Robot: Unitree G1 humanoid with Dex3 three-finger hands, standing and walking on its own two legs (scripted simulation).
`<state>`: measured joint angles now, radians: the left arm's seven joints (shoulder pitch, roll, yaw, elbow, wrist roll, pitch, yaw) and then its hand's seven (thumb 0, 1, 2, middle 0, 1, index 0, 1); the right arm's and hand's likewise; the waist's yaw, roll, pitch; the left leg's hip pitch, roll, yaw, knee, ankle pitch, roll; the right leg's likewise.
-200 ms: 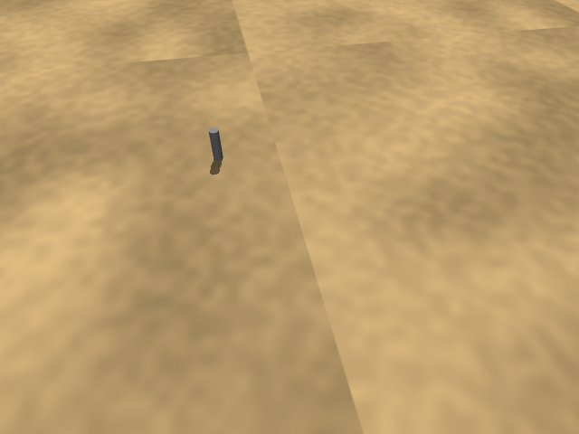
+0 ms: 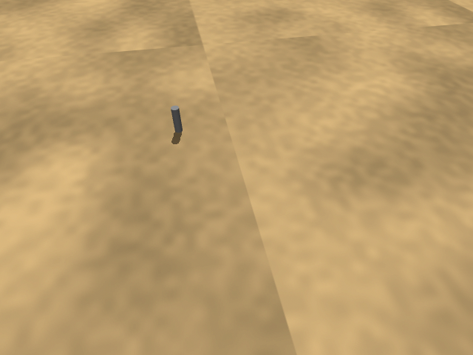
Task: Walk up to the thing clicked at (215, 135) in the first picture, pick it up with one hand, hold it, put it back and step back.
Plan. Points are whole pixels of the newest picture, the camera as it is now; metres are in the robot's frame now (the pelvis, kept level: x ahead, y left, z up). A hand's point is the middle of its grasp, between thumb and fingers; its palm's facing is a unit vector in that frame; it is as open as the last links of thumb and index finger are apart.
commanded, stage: stand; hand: left
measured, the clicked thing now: (176, 119) +1.59 +0.45 -0.69
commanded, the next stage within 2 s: walk up in 0.92 s
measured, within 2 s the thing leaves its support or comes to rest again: neither
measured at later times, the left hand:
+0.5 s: hand out of the picture +0.07 +0.25 -0.16, palm faces -0.03 -0.94 -0.34, open 7.3 cm
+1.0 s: hand out of the picture +0.08 +0.26 -0.15, palm faces +0.01 -0.94 -0.33, open 7.3 cm
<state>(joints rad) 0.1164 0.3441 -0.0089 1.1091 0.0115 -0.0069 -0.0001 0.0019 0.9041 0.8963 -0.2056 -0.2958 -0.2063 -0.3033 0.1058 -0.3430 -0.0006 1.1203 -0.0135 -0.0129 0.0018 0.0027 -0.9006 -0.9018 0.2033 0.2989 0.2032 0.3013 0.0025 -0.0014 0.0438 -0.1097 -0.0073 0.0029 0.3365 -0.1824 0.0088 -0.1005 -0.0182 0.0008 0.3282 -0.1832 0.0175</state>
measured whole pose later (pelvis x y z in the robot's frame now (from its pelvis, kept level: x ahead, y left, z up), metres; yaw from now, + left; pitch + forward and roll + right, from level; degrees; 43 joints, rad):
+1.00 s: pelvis +0.01 +0.00 +0.00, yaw +1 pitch -1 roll -1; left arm 0.16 0.36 0.03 1.07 0.03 -0.03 -0.04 0.00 0.90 0.90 -0.21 -0.30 -0.21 -0.30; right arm 0.17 -0.36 -0.04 1.08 -0.03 -0.01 0.05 0.00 -0.90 -0.90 0.20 0.30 0.20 0.30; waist 0.00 0.01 0.01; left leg -0.18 -0.01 -0.03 0.48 -0.38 0.05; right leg -0.15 -0.01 -0.03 0.44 -0.37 -0.02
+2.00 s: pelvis +0.45 +0.09 -0.01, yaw +10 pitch -2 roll -1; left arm 0.29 0.39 0.05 0.88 0.02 -0.08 -0.07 0.00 0.90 0.90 -0.21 -0.30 -0.21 -0.30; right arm 0.25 -0.44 -0.07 0.89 -0.03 -0.06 0.08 0.00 -0.90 -0.90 0.20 0.30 0.20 0.30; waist 0.04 0.04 0.06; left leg -0.52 0.10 0.02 0.78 -0.25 0.00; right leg -0.15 -0.02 -0.13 0.45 -0.26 -0.03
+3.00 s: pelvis +0.90 +0.15 -0.03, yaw +9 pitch -2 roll -1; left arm 0.35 0.44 0.04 0.85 0.02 -0.06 -0.06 0.00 0.90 0.90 -0.21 -0.30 -0.21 -0.30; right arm 0.26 -0.42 -0.07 0.88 -0.03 -0.07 0.07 0.00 -0.90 -0.90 0.20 0.30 0.20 0.30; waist 0.04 -0.01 0.05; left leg -0.40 0.06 0.07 0.58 -0.15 0.02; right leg -0.15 -0.06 -0.10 0.62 -0.43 -0.01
